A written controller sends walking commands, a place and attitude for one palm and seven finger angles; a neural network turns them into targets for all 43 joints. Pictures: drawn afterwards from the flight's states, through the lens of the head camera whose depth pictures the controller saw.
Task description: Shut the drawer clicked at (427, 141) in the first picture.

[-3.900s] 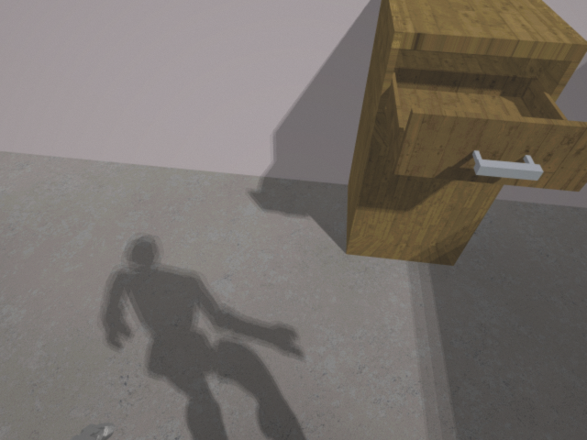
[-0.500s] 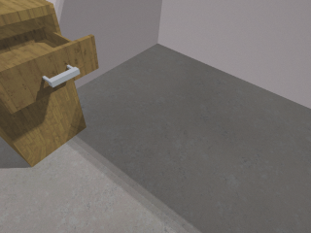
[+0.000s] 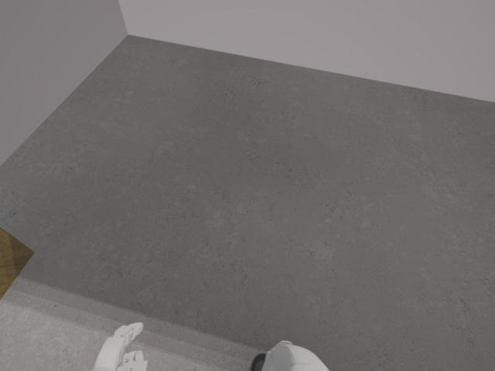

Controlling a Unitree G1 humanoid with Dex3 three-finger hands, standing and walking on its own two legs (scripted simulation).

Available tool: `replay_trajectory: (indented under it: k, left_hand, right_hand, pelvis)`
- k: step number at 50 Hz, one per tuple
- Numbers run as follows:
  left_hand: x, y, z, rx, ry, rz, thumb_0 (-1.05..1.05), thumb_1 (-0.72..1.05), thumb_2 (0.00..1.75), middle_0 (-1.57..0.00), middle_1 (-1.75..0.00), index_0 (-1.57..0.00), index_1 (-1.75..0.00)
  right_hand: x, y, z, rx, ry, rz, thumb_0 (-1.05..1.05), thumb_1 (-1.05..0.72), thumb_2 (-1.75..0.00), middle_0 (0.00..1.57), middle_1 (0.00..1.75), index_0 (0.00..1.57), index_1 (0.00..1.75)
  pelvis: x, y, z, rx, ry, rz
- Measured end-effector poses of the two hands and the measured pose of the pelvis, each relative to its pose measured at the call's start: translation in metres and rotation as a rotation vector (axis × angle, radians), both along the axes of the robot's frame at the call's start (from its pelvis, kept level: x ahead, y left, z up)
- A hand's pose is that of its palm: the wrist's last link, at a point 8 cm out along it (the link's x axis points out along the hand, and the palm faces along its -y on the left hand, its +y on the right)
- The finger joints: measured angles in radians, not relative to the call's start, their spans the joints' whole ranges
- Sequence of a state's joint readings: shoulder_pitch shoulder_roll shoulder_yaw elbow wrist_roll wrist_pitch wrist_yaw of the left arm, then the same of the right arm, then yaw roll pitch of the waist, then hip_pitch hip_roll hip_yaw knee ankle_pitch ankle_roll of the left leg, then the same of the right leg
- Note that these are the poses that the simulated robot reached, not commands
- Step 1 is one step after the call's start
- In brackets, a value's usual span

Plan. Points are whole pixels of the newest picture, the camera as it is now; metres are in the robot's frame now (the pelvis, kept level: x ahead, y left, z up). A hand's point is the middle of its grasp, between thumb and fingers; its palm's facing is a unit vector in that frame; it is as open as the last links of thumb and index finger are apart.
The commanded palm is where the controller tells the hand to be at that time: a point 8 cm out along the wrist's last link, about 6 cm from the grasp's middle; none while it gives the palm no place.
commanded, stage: walk to a spot facing it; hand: left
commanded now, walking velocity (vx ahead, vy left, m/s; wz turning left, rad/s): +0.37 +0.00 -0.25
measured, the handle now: out of the picture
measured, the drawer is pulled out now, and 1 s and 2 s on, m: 0.30 0.30 0.30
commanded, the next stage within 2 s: turn to face it in 0.78 s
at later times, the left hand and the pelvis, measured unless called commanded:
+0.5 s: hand (127, 349) +0.17 +0.22 -0.16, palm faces -0.02 -0.99 -0.15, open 7.4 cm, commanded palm none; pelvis +0.22 +0.05 +0.01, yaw -10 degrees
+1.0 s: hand (204, 171) +0.57 +0.11 -0.14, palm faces -0.43 -0.87 -0.25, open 7.4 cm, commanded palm none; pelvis +0.37 +0.00 +0.01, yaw -24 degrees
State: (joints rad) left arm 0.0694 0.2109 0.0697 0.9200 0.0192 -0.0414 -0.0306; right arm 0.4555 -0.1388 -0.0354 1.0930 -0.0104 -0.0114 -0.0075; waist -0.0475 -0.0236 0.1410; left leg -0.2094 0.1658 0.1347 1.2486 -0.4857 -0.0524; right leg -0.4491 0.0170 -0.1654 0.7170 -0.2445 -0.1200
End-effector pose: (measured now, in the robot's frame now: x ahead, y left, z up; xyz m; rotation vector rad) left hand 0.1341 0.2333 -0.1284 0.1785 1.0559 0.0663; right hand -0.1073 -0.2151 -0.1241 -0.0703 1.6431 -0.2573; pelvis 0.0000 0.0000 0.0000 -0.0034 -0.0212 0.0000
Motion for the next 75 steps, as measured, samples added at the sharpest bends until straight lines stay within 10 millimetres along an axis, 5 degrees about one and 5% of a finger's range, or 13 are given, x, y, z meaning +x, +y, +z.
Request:
replay_trajectory:
  k: [7, 11, 19, 24, 28, 37, 43, 50, 55, 61, 65, 70, 75]
  left_hand:
    - [0.019, -0.003, 0.022, 0.043, 0.089, -0.005, 0.0, 0.91, 0.9, -0.2, -0.3, -0.2, -0.3]
    - [0.023, 0.005, 0.028, 0.05, 0.134, 0.016, 0.0, 0.92, 0.9, -0.2, -0.3, -0.2, -0.3]
    - [0.022, 0.018, 0.017, 0.016, 0.282, 0.091, 0.0, 0.91, 0.9, -0.2, -0.3, -0.2, -0.3]
    - [0.03, 0.034, -0.003, -0.016, 0.434, 0.1, 0.0, 0.9, 0.9, -0.2, -0.3, -0.2, -0.3]
    - [0.075, 0.048, -0.003, -0.014, 0.473, 0.028, 0.01, 0.9, 0.9, -0.2, -0.3, -0.2, -0.3]
    - [0.249, 0.047, 0.012, 0.017, 0.273, -0.116, 0.01, 0.91, 0.9, -0.2, -0.29, -0.19, -0.3]
    - [0.355, 0.008, 0.019, 0.041, 0.171, -0.257, 0.0, 0.91, 0.9, -0.19, -0.29, -0.19, -0.3]
    - [0.452, -0.072, 0.018, 0.075, 0.011, -0.425, 0.0, 0.91, 0.9, -0.2, -0.29, -0.19, -0.3]
    - [0.463, -0.104, 0.03, 0.034, -0.039, -0.417, 0.0, 0.91, 0.9, -0.2, -0.29, -0.2, -0.3]
    - [0.45, -0.103, 0.029, -0.019, -0.005, -0.338, 0.0, 0.9, 0.9, -0.2, -0.3, -0.2, -0.3]
    - [0.438, -0.075, 0.017, -0.043, 0.012, -0.236, 0.0, 0.9, 0.9, -0.2, -0.3, -0.2, -0.3]
    - [0.419, -0.018, -0.01, -0.017, 0.081, -0.127, 0.0, 0.9, 0.9, -0.21, -0.3, -0.2, -0.3]
    - [0.393, 0.029, 0.0, 0.052, 0.158, -0.058, 0.0, 0.91, 0.9, -0.2, -0.3, -0.2, -0.3]
  right_hand:
    - [0.181, -0.025, 0.014, -0.046, -0.382, 0.065, 0.01, -0.91, -0.9, 0.2, 0.3, 0.2, 0.3]
    - [0.264, -0.024, 0.027, -0.042, -0.526, 0.101, 0.0, -0.91, -0.9, 0.2, 0.3, 0.2, 0.3]
    - [0.387, 0.003, 0.039, -0.022, -0.613, 0.179, 0.0, -0.91, -0.9, 0.2, 0.3, 0.2, 0.3]
    - [0.444, 0.026, 0.035, -0.055, -0.657, 0.185, 0.0, -0.91, -0.9, 0.2, 0.3, 0.2, 0.3]
    - [0.437, 0.034, 0.036, -0.087, -0.623, 0.095, 0.0, -0.91, -0.9, 0.2, 0.3, 0.2, 0.3]
    - [0.369, 0.024, 0.038, -0.169, -0.362, -0.133, -0.02, -0.95, -0.9, 0.2, 0.3, 0.2, 0.3]
    - [0.336, 0.033, 0.027, -0.123, -0.222, -0.264, -0.01, -0.93, -0.9, 0.2, 0.3, 0.2, 0.3]
    - [0.322, 0.037, -0.007, -0.024, -0.117, -0.405, 0.0, -0.91, -0.9, 0.2, 0.3, 0.2, 0.3]
    - [0.354, 0.027, -0.009, 0.008, -0.132, -0.382, 0.0, -0.91, -0.9, 0.2, 0.3, 0.2, 0.3]
    - [0.419, 0.008, 0.001, -0.004, -0.253, -0.294, 0.0, -0.91, -0.9, 0.2, 0.3, 0.2, 0.3]
    - [0.452, -0.006, 0.008, -0.056, -0.285, -0.199, 0.01, -0.93, -0.9, 0.2, 0.3, 0.2, 0.3]
    - [0.488, -0.017, 0.012, -0.136, -0.343, -0.09, 0.01, -0.93, -0.9, 0.2, 0.3, 0.2, 0.3]
    - [0.507, -0.016, 0.028, -0.154, -0.357, -0.023, 0.01, -0.92, -0.9, 0.2, 0.3, 0.2, 0.3]
  pelvis:
    - [0.056, -0.004, 0.025, 0.0, 0.014, -0.055]
    - [0.09, 0.0, 0.031, -0.003, 0.019, -0.078]
    - [0.166, 0.02, 0.03, -0.021, 0.014, -0.105]
    - [0.217, 0.042, 0.015, -0.02, 0.008, -0.151]
    - [0.246, 0.052, 0.02, -0.012, -0.013, -0.211]
    - [0.304, 0.053, 0.034, -0.009, 0.01, -0.307]
    - [0.335, 0.035, 0.031, -0.005, 0.016, -0.375]
    - [0.367, -0.003, 0.009, 0.011, 0.022, -0.421]
    - [0.382, -0.014, 0.016, -0.001, 0.0, -0.387]
    - [0.393, -0.011, 0.024, -0.003, -0.002, -0.317]
    - [0.399, 0.0, 0.02, -0.015, -0.002, -0.26]
    - [0.406, 0.019, 0.005, -0.029, 0.011, -0.209]
    - [0.405, 0.025, 0.018, -0.026, 0.03, -0.164]
